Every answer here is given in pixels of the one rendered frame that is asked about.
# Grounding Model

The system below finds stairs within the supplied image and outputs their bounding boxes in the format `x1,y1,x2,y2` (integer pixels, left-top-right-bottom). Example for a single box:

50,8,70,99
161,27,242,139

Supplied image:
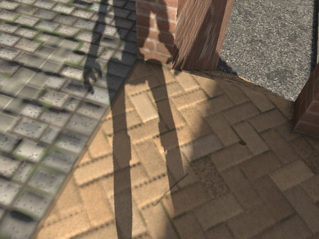
179,69,285,99

